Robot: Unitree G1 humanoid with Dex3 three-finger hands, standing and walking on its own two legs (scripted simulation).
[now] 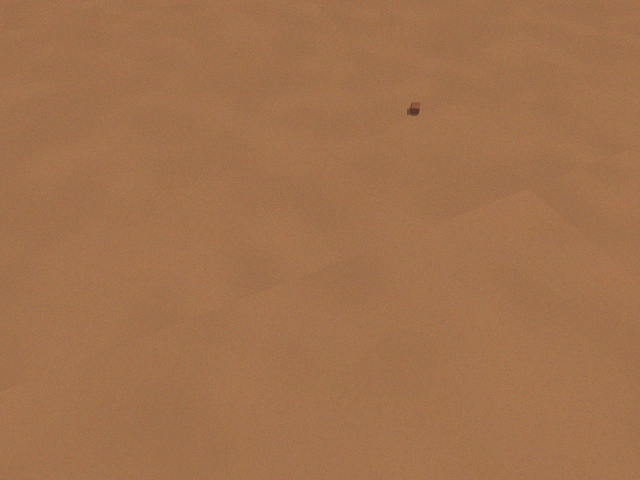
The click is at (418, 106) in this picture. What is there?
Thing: small brick
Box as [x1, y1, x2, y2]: [410, 102, 419, 114]
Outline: 412,102 410,113 418,114 419,103
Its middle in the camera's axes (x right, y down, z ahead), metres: +0.55 -0.70 +2.21
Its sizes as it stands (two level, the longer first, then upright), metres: 0.064 0.047 0.036
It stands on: the floor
